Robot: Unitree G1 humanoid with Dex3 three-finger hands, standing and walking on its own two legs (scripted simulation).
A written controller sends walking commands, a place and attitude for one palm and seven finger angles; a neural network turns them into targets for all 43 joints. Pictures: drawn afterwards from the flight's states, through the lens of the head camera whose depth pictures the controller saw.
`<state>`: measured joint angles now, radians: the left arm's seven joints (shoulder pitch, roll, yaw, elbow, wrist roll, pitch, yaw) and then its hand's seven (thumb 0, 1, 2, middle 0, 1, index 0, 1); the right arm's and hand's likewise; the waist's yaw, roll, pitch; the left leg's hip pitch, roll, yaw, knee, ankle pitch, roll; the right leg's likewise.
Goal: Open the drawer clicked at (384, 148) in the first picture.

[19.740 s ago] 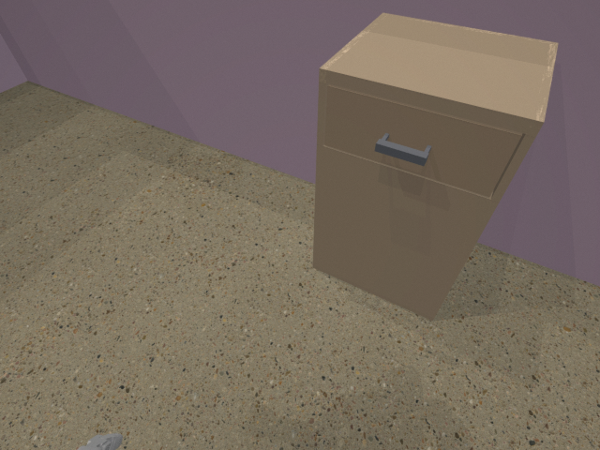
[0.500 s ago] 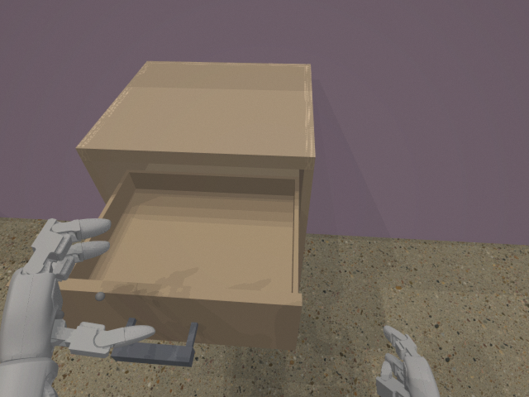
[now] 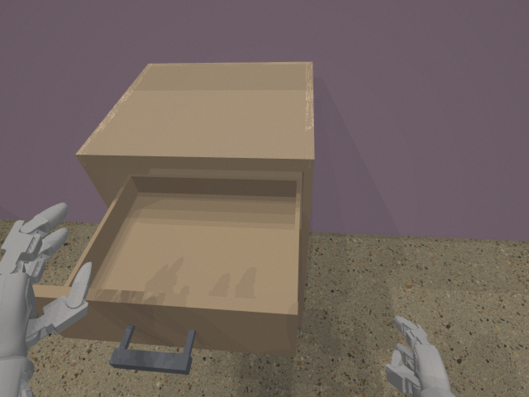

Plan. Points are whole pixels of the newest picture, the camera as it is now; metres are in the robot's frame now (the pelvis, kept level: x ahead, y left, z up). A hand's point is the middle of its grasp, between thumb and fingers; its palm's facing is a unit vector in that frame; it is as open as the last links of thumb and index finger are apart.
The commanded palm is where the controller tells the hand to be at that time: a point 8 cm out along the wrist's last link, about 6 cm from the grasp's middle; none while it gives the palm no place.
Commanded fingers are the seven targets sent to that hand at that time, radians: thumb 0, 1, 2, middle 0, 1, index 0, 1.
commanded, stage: draw the hand back to the body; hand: left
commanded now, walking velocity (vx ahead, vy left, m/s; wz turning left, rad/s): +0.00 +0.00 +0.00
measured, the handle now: (155, 347) +0.20 +0.22 -0.06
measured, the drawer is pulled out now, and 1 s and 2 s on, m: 0.30 0.30 0.30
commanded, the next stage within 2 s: step back with the hand held close in 0.20 s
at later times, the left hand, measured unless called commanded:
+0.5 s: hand (71, 291) +0.18 +0.24 +0.16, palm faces +0.33 -0.80 -0.50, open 7.4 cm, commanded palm +0.12 +0.28 +0.18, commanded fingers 0.00 0.90 0.90 -0.20 -0.30 -0.20 -0.30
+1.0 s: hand (13, 363) +0.11 +0.26 +0.15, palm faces +0.32 -0.81 -0.49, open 7.4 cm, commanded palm +0.04 +0.31 +0.18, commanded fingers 0.00 0.90 0.90 -0.20 -0.30 -0.20 -0.30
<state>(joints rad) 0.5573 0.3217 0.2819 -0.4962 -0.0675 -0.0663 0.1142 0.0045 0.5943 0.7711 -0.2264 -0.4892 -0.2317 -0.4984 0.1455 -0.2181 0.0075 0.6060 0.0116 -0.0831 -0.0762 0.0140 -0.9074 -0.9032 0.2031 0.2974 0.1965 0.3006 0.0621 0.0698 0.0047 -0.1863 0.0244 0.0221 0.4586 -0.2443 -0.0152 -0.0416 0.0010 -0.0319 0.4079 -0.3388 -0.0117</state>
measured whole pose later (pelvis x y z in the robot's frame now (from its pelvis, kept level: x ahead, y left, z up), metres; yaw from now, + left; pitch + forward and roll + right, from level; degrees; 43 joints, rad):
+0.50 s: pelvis -0.02 +0.00 +0.00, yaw +0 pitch +1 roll -1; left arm 0.58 0.37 0.36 -0.54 -0.06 -0.14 0.09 0.01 0.89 0.90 -0.20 -0.30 -0.21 -0.31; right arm 0.14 -0.24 0.00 0.56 0.02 0.00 -0.06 0.01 -0.91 -0.90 0.20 0.30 0.20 0.30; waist 0.02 0.06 0.03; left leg -0.27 0.04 0.02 0.48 -0.22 -0.01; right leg -0.12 0.02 -0.03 0.41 -0.31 -0.01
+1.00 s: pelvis -0.09 +0.02 -0.01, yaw +0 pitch +2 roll -2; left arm 0.66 0.40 0.39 -0.67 -0.07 -0.20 0.14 0.01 0.89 0.90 -0.21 -0.30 -0.21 -0.31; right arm 0.15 -0.19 0.01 0.53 0.02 -0.06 -0.06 0.01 -0.91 -0.90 0.20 0.30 0.20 0.30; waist 0.01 0.02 0.07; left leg -0.47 0.03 0.00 0.60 -0.17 0.02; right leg -0.33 0.01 -0.05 0.57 -0.28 0.01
